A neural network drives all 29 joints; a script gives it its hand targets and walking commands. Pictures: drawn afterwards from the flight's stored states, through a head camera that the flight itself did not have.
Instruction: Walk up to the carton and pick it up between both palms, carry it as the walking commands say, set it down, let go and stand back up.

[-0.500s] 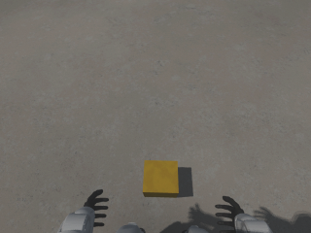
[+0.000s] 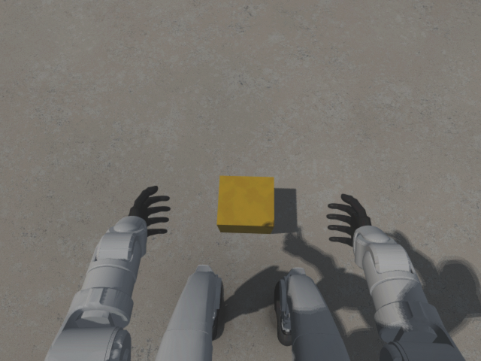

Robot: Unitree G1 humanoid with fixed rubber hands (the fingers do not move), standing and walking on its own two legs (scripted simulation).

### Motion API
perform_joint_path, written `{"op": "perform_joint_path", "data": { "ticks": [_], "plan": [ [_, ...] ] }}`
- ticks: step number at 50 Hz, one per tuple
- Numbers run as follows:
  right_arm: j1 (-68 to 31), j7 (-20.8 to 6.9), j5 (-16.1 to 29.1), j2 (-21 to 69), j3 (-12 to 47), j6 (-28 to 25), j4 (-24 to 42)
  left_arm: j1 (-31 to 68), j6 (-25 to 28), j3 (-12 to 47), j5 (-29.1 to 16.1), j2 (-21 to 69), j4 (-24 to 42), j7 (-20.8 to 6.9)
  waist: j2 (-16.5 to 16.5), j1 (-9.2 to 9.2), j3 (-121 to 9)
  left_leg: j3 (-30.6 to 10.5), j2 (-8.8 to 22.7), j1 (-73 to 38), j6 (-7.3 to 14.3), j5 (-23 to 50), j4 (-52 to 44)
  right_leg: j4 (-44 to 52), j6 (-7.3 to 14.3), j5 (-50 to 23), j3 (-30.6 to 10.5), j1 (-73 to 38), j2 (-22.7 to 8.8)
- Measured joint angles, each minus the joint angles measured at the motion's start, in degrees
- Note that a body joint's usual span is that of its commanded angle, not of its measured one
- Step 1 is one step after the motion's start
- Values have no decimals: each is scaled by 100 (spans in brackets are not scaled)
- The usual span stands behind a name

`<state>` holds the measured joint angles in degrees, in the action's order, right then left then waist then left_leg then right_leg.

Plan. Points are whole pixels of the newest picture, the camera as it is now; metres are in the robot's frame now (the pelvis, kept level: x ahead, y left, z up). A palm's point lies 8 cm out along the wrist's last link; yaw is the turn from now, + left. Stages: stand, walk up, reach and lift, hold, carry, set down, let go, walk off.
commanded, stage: reach and lift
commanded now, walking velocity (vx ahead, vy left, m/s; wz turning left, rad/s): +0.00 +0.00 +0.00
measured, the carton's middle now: (246, 205) +0.48 +0.02 -0.61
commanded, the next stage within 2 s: none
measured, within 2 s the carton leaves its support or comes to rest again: neither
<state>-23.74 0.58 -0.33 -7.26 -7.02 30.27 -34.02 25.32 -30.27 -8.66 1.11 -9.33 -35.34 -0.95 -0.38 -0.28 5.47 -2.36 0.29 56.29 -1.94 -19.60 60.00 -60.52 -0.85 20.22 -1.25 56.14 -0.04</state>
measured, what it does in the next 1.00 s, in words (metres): lowers itself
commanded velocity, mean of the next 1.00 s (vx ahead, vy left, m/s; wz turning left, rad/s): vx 0.00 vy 0.00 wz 0.00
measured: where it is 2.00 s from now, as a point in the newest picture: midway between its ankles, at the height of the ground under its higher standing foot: (247, 322)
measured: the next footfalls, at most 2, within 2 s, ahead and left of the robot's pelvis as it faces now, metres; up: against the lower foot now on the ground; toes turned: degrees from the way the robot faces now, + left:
none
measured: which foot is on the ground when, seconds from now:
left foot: down 0.00-1.00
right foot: down 0.00-1.00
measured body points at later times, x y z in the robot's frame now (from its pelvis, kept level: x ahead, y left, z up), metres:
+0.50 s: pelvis +0.03 +0.01 -0.03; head +0.30 +0.00 +0.33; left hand +0.48 +0.21 -0.15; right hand +0.48 -0.18 -0.16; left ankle +0.09 +0.14 -0.65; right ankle +0.09 -0.13 -0.65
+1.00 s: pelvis +0.00 +0.01 -0.06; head +0.33 +0.00 +0.25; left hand +0.51 +0.21 -0.20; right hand +0.52 -0.17 -0.21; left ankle +0.09 +0.14 -0.65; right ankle +0.09 -0.13 -0.65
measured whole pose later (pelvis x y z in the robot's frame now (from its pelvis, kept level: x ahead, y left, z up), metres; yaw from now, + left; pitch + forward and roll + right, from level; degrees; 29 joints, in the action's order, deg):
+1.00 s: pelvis +0.00 +0.01 -0.06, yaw +0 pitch +48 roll +0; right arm -63.8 3.1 -4.2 -10.8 -20.1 7.2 -50.1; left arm 62.9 -6.2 -21.5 3.1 -12.0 -52.5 1.3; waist -0.5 -1.9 -2.6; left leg -3.3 -0.9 97.0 -2.3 -17.9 67.1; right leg -67.4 -2.2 18.3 -3.3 96.8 1.3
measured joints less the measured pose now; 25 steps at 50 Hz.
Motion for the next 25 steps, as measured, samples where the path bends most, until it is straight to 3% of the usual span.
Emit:
{"op": "perform_joint_path", "data": {
  "ticks": [11,25],
  "plan": [
    [-1723,322,96,-137,-424,-667,-692,1614,725,-375,-167,-23,-724,246,-3,-97,56,6,-17,1261,-5,100,271,-266,-30,-107,-34,1266,13],
    [-2323,311,292,-208,-592,-2150,-1107,2172,2160,-593,-172,-176,-963,319,26,-89,-915,-10,-34,2588,26,0,175,-100,-84,-46,-109,2569,59]
  ]
}}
